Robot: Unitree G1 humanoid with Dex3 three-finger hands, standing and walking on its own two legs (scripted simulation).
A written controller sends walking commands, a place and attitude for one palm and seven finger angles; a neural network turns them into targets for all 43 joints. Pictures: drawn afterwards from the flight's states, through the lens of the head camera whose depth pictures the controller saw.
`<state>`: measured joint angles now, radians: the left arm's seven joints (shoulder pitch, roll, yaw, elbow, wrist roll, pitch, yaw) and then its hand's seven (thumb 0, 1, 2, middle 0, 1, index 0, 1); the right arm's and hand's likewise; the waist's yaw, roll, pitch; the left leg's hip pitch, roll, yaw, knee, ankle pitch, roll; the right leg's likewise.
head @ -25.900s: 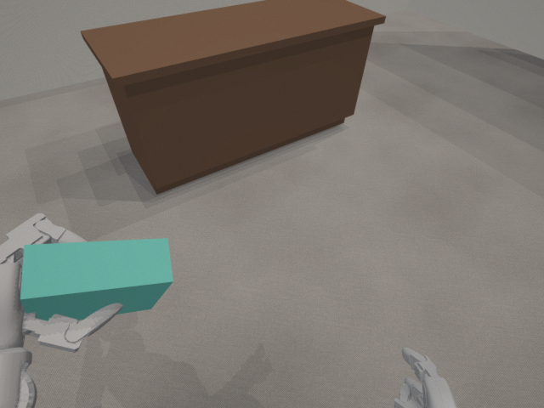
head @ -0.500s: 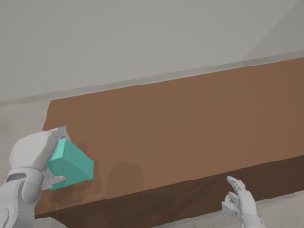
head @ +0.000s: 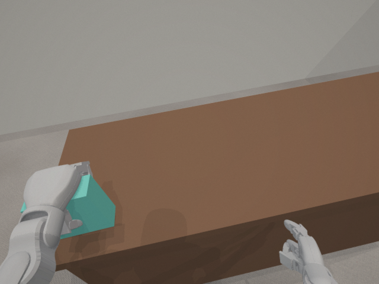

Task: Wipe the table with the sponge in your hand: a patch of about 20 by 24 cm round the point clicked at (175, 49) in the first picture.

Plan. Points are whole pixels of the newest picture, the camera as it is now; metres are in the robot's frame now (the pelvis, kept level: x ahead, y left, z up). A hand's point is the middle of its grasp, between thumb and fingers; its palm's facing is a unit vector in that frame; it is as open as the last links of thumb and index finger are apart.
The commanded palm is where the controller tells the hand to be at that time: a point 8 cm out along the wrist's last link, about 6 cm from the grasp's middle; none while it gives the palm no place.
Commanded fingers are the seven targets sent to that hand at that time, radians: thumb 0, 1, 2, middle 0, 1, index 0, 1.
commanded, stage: turn the palm down, sponge in hand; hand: left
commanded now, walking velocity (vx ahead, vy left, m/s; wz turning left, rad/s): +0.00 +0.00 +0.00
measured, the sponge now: (79, 213) +0.22 +0.29 +0.05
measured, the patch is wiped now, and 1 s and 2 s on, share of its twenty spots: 0.00 0.00 0.00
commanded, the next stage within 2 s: move the sponge above the wiping area in 0.20 s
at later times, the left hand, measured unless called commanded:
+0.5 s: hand (70, 201) +0.22 +0.29 +0.09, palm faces +0.00 -0.07 -1.00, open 9.5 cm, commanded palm +0.19 +0.28 +0.16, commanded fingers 0.00 0.10 1.30 -1.20 -1.60 -1.20 -1.60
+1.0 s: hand (78, 204) +0.23 +0.28 +0.07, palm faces -0.03 -0.09 -1.00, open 9.5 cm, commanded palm +0.20 +0.28 +0.14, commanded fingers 0.00 0.10 1.30 -1.20 -1.60 -1.20 -1.60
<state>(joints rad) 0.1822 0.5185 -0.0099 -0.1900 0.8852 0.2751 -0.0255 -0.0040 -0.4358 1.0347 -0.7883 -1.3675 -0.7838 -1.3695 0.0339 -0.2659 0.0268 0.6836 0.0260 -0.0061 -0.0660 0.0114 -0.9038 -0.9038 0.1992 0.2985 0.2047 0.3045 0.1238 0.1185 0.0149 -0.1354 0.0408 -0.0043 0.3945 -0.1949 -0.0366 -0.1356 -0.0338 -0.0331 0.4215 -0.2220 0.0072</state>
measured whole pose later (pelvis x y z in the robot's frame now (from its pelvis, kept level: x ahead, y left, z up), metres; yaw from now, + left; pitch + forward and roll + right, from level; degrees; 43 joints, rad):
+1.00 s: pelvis +0.00 +0.01 +0.00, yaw -1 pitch -3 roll +0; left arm 0.16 0.47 -0.05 -0.10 0.92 0.27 0.01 0.00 -0.44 1.04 -0.79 -1.37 -0.78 -1.37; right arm 0.03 -0.25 0.02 0.70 0.03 -0.02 -0.07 0.01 -0.90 -0.90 0.20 0.30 0.21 0.31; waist 0.12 0.10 0.02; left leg -0.14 0.04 0.01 0.40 -0.20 -0.03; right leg -0.14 -0.04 -0.02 0.41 -0.22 0.01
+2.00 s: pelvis +0.01 +0.01 +0.00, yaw -1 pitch -2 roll +0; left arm 0.15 0.41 -0.11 0.00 0.97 0.25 0.11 0.00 -0.44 1.04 -0.79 -1.37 -0.78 -1.37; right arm 0.04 -0.25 -0.01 0.71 0.03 -0.03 -0.05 0.01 -0.90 -0.90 0.20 0.30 0.20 0.30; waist 0.12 0.09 -0.01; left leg -0.17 0.04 0.01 0.42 -0.22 -0.03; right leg -0.17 -0.03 -0.01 0.44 -0.23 0.01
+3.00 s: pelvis +0.00 +0.01 +0.00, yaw -1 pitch -2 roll +0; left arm 0.14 0.41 -0.09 0.03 0.96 0.28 0.10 0.00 -0.44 1.04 -0.79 -1.37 -0.78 -1.37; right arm 0.04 -0.25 0.00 0.71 0.04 -0.02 -0.06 0.01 -0.90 -0.90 0.20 0.30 0.20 0.30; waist 0.11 0.08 -0.01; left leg -0.16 0.04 0.01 0.42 -0.21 -0.03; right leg -0.16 -0.03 -0.01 0.43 -0.23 0.01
